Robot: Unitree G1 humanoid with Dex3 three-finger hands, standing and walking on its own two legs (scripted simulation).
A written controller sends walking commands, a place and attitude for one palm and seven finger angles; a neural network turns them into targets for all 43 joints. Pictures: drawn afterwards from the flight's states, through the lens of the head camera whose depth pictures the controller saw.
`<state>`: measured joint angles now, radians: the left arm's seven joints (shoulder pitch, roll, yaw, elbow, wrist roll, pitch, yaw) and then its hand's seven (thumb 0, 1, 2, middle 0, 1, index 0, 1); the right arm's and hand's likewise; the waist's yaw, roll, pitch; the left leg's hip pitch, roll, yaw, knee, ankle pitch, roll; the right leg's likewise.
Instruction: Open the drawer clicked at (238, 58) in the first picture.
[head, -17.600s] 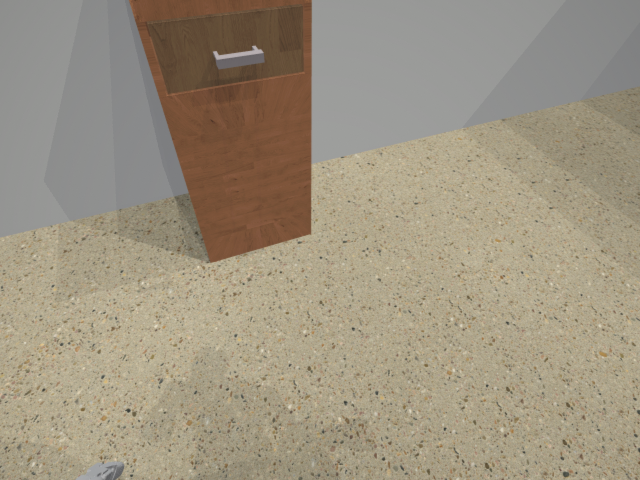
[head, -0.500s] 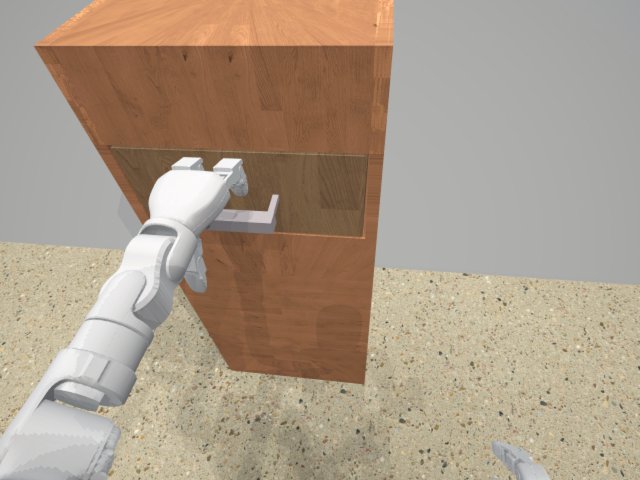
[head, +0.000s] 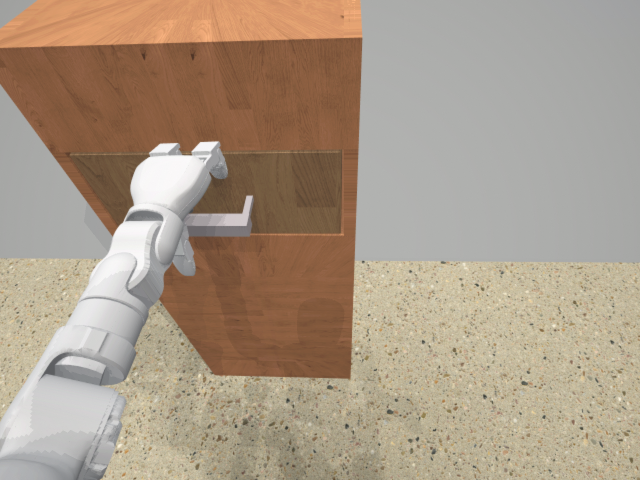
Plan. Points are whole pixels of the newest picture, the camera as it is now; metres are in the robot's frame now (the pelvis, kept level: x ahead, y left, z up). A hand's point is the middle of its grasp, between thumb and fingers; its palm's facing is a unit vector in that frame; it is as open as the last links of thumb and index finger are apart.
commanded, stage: move the hooked fingers above the handle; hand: left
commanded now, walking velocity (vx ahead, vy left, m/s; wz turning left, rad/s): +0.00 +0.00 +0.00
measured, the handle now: (212, 213) +0.48 +0.18 +0.05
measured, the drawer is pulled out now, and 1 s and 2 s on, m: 0.00 0.00 0.00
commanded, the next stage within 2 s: lower the fingers behind the handle in 0.90 s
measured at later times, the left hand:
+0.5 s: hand (187, 210) +0.43 +0.19 +0.11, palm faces +0.00 -0.02 -1.00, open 13.9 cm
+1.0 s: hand (193, 216) +0.42 +0.18 +0.10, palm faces -0.01 -0.03 -1.00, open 13.9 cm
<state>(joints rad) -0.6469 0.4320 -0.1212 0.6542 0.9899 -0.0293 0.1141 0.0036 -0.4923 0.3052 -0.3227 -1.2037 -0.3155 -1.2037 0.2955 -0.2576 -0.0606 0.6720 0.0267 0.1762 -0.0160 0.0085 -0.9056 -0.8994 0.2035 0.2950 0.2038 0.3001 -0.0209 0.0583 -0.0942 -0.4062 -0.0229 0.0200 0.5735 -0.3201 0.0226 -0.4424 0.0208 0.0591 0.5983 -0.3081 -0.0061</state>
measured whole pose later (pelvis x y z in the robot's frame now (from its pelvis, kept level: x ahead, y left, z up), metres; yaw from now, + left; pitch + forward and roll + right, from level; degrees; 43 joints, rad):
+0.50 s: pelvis -0.01 +0.00 +0.00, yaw +1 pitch +7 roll +1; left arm -0.74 0.40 -0.19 0.75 1.00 0.02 0.08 0.00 -0.49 0.30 -0.32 -1.20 -0.31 -1.20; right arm 0.23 -0.24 -0.03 0.64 0.03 0.16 -0.03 0.01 -0.90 -0.90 0.21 0.30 0.21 0.30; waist -0.01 0.05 -0.09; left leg -0.40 -0.03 0.00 0.57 -0.30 0.02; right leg -0.43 0.01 0.04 0.60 -0.30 0.00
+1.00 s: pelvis -0.01 +0.00 +0.00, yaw +1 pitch +7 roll +1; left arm -0.66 0.41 -0.18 0.67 0.98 0.00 0.07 0.00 -0.49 0.30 -0.32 -1.20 -0.31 -1.20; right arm 0.27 -0.25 -0.05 0.66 0.04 0.17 -0.03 0.01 -0.91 -0.90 0.20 0.30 0.20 0.30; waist -0.02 0.06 -0.09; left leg -0.39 -0.03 0.01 0.57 -0.31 0.02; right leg -0.42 0.02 0.05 0.59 -0.30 -0.01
